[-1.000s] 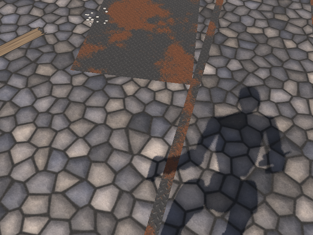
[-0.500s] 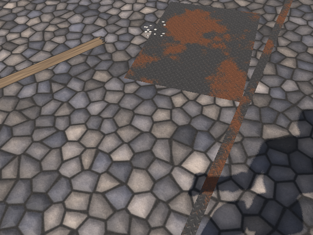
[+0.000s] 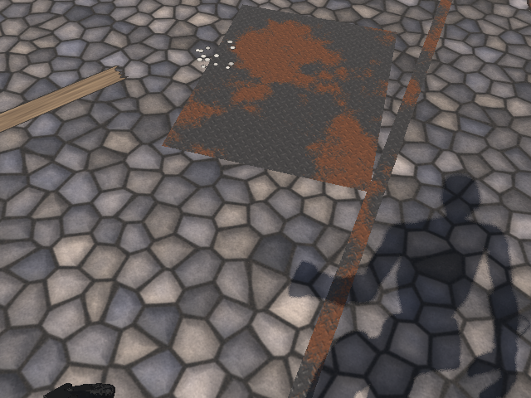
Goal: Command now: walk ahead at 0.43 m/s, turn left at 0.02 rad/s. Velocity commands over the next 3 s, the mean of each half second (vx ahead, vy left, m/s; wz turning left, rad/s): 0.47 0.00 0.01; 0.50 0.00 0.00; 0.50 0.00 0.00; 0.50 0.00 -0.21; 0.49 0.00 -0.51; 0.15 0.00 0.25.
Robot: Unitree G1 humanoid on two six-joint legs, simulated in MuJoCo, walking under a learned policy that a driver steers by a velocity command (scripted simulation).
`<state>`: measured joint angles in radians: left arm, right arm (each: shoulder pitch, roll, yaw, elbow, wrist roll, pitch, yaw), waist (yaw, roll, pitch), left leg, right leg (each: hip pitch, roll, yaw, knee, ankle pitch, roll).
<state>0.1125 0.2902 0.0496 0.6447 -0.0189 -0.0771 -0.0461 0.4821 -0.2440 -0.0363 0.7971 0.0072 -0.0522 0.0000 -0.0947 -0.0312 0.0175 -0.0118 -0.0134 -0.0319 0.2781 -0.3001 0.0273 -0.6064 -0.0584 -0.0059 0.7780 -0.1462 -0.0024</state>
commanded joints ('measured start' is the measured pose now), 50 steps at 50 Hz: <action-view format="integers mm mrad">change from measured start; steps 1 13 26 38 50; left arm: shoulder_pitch -178 144 250 290 17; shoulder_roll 26 117 161 140 45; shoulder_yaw -7 28 38 10 -7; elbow -107 6 111 109 39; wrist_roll -6 21 1 -12 15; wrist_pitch -22 -9 -19 -17 2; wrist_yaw -14 17 37 38 36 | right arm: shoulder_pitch -6 -170 -454 -59 -204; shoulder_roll -200 -171 -81 -207 -188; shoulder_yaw -47 -34 -9 -58 -48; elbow -45 -105 -168 -99 -48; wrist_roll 7 22 3 3 -1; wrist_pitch -10 -48 -41 -39 -50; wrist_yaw -8 -5 19 27 10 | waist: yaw -14 138 171 -25 67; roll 146 -14 2 196 86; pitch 71 -53 60 -328 28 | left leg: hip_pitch -62 -711 -619 389 -167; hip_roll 210 112 112 381 179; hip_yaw -132 -54 10 -600 -38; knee -125 971 344 60 -162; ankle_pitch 227 -34 444 -12 352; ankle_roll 161 -4 -43 268 191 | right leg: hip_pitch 23 590 480 -138 -16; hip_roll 35 -219 -120 62 -65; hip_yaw -39 442 97 143 35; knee -153 -546 -661 528 -41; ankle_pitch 107 -176 130 -414 189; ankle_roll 11 -243 -210 -36 30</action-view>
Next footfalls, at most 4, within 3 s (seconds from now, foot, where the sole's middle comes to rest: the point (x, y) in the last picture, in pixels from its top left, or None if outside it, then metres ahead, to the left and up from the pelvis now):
0.16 right None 0.26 -0.14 -0.78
0.70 left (213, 364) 0.57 0.08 -0.78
1.22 right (296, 262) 0.86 -0.17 -0.78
1.76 left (214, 186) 1.17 0.06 -0.78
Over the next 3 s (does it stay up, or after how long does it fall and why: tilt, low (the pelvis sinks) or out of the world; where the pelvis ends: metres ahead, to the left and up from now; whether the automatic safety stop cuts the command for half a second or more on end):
stays up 1.54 -0.21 -0.01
